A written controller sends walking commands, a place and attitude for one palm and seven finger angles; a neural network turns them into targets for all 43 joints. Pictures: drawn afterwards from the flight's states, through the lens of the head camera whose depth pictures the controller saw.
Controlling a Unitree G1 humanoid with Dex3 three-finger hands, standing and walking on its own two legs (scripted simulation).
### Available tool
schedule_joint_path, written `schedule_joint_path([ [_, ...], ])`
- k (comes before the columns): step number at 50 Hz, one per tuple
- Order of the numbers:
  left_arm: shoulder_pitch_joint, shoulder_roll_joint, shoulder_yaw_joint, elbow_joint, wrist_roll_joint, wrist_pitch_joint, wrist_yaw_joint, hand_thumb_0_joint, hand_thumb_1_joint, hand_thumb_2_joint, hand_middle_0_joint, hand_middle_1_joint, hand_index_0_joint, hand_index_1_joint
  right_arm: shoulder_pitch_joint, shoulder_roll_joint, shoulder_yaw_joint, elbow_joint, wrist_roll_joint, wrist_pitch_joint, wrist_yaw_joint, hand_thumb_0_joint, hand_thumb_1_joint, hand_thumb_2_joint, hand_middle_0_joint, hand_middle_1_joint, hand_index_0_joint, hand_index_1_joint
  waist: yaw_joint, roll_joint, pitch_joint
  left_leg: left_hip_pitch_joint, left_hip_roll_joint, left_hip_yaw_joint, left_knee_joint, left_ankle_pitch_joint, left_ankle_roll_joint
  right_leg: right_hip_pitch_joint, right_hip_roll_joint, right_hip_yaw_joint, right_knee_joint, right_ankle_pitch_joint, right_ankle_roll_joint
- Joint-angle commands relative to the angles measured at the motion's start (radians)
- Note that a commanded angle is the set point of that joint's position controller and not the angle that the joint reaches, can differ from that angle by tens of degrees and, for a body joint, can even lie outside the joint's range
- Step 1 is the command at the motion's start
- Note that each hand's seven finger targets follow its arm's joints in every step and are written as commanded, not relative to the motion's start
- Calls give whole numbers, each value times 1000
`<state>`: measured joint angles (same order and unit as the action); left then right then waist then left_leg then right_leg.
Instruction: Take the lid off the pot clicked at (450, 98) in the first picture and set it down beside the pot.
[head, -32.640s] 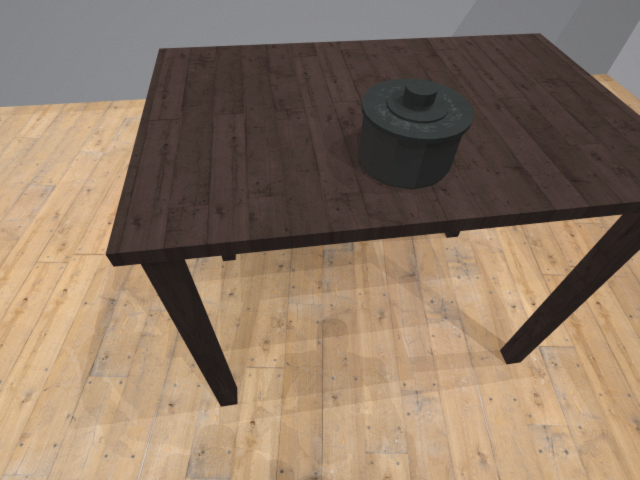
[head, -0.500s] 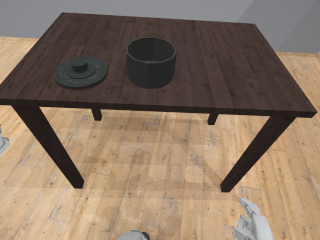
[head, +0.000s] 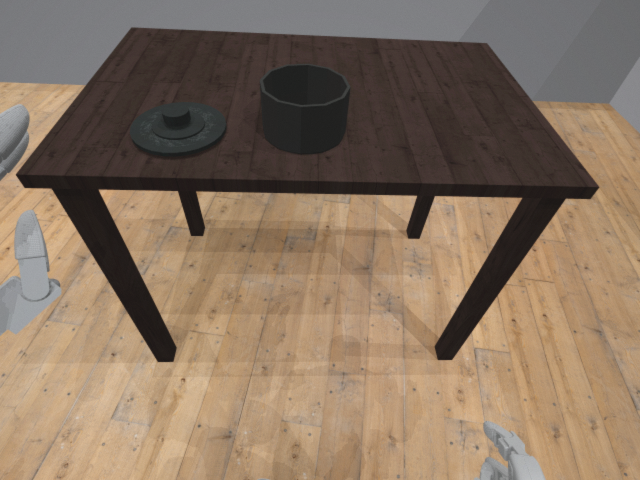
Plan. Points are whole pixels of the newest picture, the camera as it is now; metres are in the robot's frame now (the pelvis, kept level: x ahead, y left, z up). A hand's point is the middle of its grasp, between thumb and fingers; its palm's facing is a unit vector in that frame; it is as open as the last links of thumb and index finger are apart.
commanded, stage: stop stepping back and stand still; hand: left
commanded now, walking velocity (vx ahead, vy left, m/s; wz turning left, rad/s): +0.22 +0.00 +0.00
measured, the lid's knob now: (176, 114) +0.71 +0.32 +0.07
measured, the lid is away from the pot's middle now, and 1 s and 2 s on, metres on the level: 0.24 0.24 0.24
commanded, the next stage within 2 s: let the arm hang, fingers relaxed in 1.62 s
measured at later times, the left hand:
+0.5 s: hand out of the picture +0.10 +0.27 +0.26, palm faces +0.54 -0.79 -0.29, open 7.4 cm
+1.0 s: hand out of the picture +0.05 +0.22 -0.13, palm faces +0.11 -0.96 -0.27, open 7.4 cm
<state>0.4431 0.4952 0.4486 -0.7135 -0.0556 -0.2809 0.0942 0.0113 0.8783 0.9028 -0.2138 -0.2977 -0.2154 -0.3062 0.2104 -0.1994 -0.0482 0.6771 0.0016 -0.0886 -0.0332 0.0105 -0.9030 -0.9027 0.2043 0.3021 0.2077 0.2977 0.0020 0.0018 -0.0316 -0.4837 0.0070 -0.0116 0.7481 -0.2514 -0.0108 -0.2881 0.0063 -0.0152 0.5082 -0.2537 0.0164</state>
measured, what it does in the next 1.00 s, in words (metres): steps on the spot: left foot, then right foot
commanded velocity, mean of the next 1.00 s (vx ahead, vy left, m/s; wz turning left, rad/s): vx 0.11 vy -0.03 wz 0.00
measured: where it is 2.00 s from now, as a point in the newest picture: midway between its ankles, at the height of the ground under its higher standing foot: outside the picture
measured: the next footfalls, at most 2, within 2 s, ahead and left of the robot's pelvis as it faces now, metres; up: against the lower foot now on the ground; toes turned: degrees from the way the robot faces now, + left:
left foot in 0.04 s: +0.07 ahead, +0.12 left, +0.00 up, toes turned -1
right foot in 0.70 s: -0.05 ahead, -0.08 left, +0.00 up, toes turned +4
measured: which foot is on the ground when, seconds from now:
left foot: up 0.00-0.02, down 0.04-0.70, up 0.72-0.82, down 0.84-1.00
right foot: down 0.00-0.46, up 0.48-0.68, down 0.70-1.00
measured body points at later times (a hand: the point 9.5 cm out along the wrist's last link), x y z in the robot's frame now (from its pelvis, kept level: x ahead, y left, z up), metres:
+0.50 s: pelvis -0.08 +0.03 -0.01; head -0.11 +0.05 +0.44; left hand +0.07 +0.31 +0.27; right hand +0.09 -0.22 -0.07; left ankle -0.01 +0.11 -0.73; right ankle -0.02 -0.13 -0.71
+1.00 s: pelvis -0.08 +0.02 -0.03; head -0.10 +0.00 +0.42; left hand +0.05 +0.27 -0.11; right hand +0.03 -0.23 -0.16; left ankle -0.05 +0.15 -0.72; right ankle -0.09 -0.08 -0.73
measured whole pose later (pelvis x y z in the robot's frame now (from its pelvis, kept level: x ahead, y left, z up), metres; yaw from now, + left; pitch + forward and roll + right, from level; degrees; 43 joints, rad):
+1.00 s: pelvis -0.08 +0.02 -0.03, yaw +6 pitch -1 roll +1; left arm 0.24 0.18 0.06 0.63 0.03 0.09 0.01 0.01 0.91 0.90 -0.19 -0.29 -0.19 -0.30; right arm 0.25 -0.25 -0.04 0.80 -0.03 0.03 -0.01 0.01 -0.91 -0.90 0.20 0.30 0.21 0.30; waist -0.06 0.03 -0.04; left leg -0.46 -0.01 0.00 0.84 -0.40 0.01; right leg -0.35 -0.01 -0.03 0.82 -0.45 -0.02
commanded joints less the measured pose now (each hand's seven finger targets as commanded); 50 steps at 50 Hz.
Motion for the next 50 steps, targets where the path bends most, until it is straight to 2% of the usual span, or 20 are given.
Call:
schedule_joint_path([
  [1, 40, 175, 216, -138, -38, -15, 49, 0, 900, 900, -200, -300, -200, -300, -97, -128, -23, -237, 27, -40, -45, 0, -900, -900, 200, 300, 200, 300, -22, -28, -21, 157, 104, -121, -350, -2, 47, -40, -78, 48, -62, 6, -54],
  [6, 96, 154, 205, -300, -12, -23, 56, 0, 900, 900, -200, -300, -200, -300, -102, -122, 1, -281, 16, -70, -37, 0, -900, -900, 200, 300, 200, 300, -11, 228, -39, -30, 159, -223, -584, -410, 69, 160, 15, -6, 38, -116, -11],
  [13, 29, 150, 175, -198, 7, -9, 71, 0, 900, 900, -200, -300, -200, -300, -61, -131, -17, -226, 3, -73, -42, 0, -900, -900, 200, 300, 200, 300, -36, 102, -37, 136, 54, -67, -390, -316, 38, 68, -31, 5, -156, -236, -59],
  [19, -121, 136, 142, -129, -1, 21, 84, 0, 900, 900, -200, -300, -200, -300, -62, -120, -14, -177, 4, -19, -41, 0, -900, -900, 200, 300, 200, 300, -49, -161, -1, 281, -7, 32, 119, -172, 26, -270, -262, 221, -269, -523, -175],
  [21, -168, 102, 111, -99, -8, 33, 83, 0, 900, 900, -200, -300, -200, -300, -85, -131, 0, -194, 15, -18, -42, 0, -900, -900, 200, 300, 200, 300, -60, -57, 76, 279, 41, -46, -132, -286, 57, -291, -180, 109, -120, -474, -122],
  [23, -229, 102, 114, -140, -9, 28, 78, 0, 900, 900, -200, -300, -200, -300, -122, -162, -1, -237, 21, -31, -46, 0, -900, -900, 200, 300, 200, 300, -66, 338, 145, 126, 260, -498, -630, -697, 136, -285, 72, -66, 419, -334, -17],
  [24, -255, 134, 136, -136, 8, 30, 76, 0, 900, 900, -200, -300, -200, -300, -108, -127, 4, -233, 14, -48, -36, 0, -900, -900, 200, 300, 200, 300, -55, 336, 138, -13, 315, -605, -707, -753, 153, -250, 69, 44, 646, -262, -17],
  [26, -142, 122, 130, -71, 10, 42, 61, 0, 900, 900, -200, -300, -200, -300, -124, -115, -3, -220, 19, -46, 0, 0, -900, -900, 200, 300, 200, 300, -21, 128, 114, -65, 268, -438, -637, -590, 160, -198, 30, 54, 662, -168, -23],
  [28, -53, 106, 113, -171, 9, 43, 58, 0, 900, 900, -200, -300, -200, -300, -152, -107, 0, -234, 21, -46, 13, 0, -900, -900, 200, 300, 200, 300, 0, 204, 33, -18, 194, -249, -604, -494, 121, -83, 31, -28, 449, -165, -29],
  [32, 39, 155, 135, -324, 12, 55, 72, 0, 900, 900, -200, -300, -200, -300, -127, -94, 14, -244, -5, -26, -1, 0, -900, -900, 200, 300, 200, 300, -5, 232, -77, -43, 140, -133, -530, -436, 57, 282, 50, -88, -13, -211, -62],
  [33, 63, 181, 156, -324, 17, 57, 77, 0, 900, 900, -200, -300, -200, -300, -110, -93, 12, -249, -9, -19, -8, 0, -900, -900, 200, 300, 200, 300, -12, 128, -79, -35, 88, -91, -395, -349, 45, 292, -9, 6, -125, -200, -91],
  [35, -19, 226, 204, -314, -1, 43, 81, 0, 900, 900, -200, -300, -200, -300, -75, -98, -2, -217, -14, -8, -21, 0, -900, -900, 200, 300, 200, 300, -26, -96, -52, -9, 0, 3, 69, -114, 13, 121, -314, 453, -371, -288, -234],
  [37, -97, 185, 198, -222, -5, 36, 92, 0, 900, 900, -200, -300, -200, -300, -56, -92, -10, -178, 0, -22, -21, 0, -900, -900, 200, 300, 200, 300, -29, -109, -59, 63, 19, -18, 116, -167, 14, 42, -328, 387, -328, -240, -228],
  [38, -132, -152, -329, 617, 67, 190, -21, 0, 900, 900, -200, -300, -200, -300, -87, -232, -72, -47, 39, -105, 54, 0, -900, -900, 200, 300, 200, 300, -115, -53, -13, 34, 152, 15, 172, -133, 16, -62, -360, 25, -128, -24, -188],
  [41, -36, -229, -341, 804, 97, 299, -81, 0, 900, 900, -200, -300, -200, -300, 65, -189, -36, 4, -8, 47, 52, 0, -900, -900, 200, 300, 200, 300, -65, 66, 5, 169, 228, -283, -247, -48, 119, -301, -50, -73, 288, -253, -41],
  [42, -60, -226, -348, 837, 93, 297, -88, 0, 900, 900, -200, -300, -200, -300, 41, -233, -42, -20, -25, 52, 40, 0, -900, -900, 200, 300, 200, 300, -55, 51, 17, 80, 295, -441, -331, -142, 184, -262, -13, -26, 387, -261, -26],
  [44, -154, -214, -352, 929, 92, 294, -94, 0, 900, 900, -200, -300, -200, -300, 33, -218, -35, -24, -43, 43, 27, 0, -900, -900, 200, 300, 200, 300, -45, -11, -22, 21, 273, -458, -357, -42, 195, -162, -14, 34, 386, -246, -16],
  [46, -140, -179, -340, 1094, 86, 305, -94, 0, 900, 900, -200, -300, -200, -300, -35, -198, -28, -18, -44, 65, 20, 0, -900, -900, 200, 300, 200, 300, 25, -25, 26, -160, 185, -300, -311, -126, 136, 78, -22, 57, 228, -157, -16],
  [48, -116, -64, -333, 1243, 88, 295, -80, 0, 900, 900, -200, -300, -200, -300, -63, -111, -20, -9, -26, 92, 11, 0, -900, -900, 200, 300, 200, 300, 42, -429, 102, -223, -49, 18, 129, -216, 16, 75, -290, 469, -242, -230, -93],
  [50, -212, -95, -371, 1348, 82, 283, -70, 0, 900, 900, -200, -300, -200, -300, -47, -128, -33, 50, -28, 103, 21, 0, -900, -900, 200, 300, 200, 300, -12, -138, 192, -134, 9, -19, 292, -221, 14, -59, -309, 486, -282, -139, -176],
])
